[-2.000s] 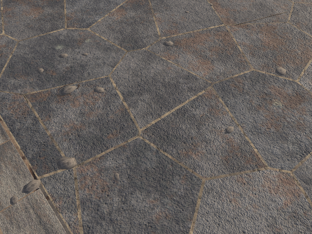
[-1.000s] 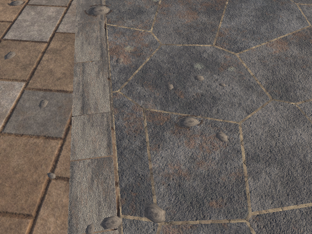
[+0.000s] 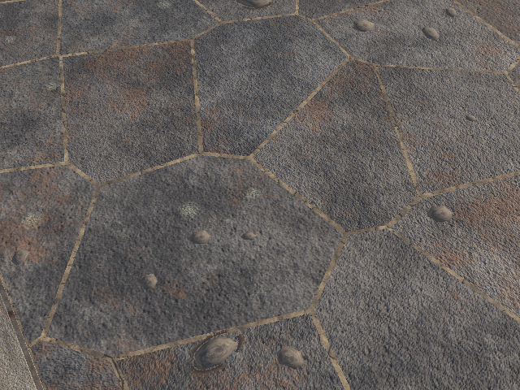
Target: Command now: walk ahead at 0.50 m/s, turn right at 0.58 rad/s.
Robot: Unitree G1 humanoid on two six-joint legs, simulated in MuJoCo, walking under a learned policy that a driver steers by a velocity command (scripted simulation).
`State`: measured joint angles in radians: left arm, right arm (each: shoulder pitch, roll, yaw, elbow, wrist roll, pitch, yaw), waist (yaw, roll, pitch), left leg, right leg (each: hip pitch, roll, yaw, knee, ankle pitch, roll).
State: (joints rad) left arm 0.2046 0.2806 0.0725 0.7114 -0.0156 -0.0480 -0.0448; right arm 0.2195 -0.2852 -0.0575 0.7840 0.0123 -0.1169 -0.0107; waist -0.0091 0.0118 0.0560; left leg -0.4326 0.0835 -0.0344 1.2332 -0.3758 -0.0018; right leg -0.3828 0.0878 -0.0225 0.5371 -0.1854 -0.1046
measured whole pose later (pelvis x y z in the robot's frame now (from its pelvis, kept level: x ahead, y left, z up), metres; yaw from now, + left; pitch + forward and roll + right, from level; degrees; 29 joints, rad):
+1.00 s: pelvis +0.52 +0.06 +0.00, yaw +21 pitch +2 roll +0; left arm 0.06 0.25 0.04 0.65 0.02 -0.05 0.01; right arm 0.26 -0.32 -0.07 0.68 0.02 0.03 -0.03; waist -0.04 0.03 0.04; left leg -0.44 -0.10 -0.12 1.17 -0.55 -0.05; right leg -0.44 0.03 0.01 0.49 -0.10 -0.02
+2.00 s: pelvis +0.74 +0.15 +0.00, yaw +8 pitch +3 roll +0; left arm 0.15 0.30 0.07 0.66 0.00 0.01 0.00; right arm 0.16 -0.30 -0.04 0.66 -0.02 -0.01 -0.05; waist 0.02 0.02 0.04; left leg -0.61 0.04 -0.10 0.97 -0.36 -0.08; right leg -0.42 0.12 0.10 0.46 -0.09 -0.07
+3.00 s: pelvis +0.75 +0.24 +0.01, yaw +17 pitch +2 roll -2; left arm 0.11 0.32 0.09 0.73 0.00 0.03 0.04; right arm 0.22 -0.29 -0.05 0.59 0.00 0.01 -0.01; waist -0.01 -0.03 0.05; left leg -0.31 -0.05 -0.06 0.49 -0.21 0.07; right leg -0.54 0.00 0.05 1.12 -0.40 0.07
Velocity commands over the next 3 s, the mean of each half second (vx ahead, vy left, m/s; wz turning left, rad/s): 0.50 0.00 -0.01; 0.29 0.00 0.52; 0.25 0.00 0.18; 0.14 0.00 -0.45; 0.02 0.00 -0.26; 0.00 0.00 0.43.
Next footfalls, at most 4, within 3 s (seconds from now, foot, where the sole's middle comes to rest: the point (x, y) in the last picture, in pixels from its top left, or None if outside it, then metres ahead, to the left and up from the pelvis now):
0.42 left None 0.42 0.14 -0.77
0.88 right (272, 297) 0.69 0.01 -0.77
1.28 left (197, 358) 0.52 0.20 -0.77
1.72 right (241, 241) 0.87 0.09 -0.77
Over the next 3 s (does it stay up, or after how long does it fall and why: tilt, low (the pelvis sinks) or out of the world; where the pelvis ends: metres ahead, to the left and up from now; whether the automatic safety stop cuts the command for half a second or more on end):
stays up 0.75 0.24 0.01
